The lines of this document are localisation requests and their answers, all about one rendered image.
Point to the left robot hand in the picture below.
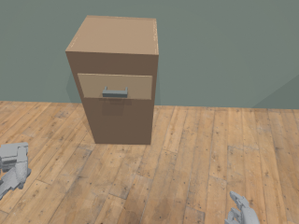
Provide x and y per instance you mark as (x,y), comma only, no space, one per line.
(13,162)

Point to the right robot hand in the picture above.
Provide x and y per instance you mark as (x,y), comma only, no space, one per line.
(246,215)

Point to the cabinet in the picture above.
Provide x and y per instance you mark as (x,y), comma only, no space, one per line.
(110,45)

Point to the drawer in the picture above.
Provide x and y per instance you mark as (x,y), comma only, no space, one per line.
(138,87)

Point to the handle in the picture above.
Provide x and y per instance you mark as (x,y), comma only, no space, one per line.
(115,94)

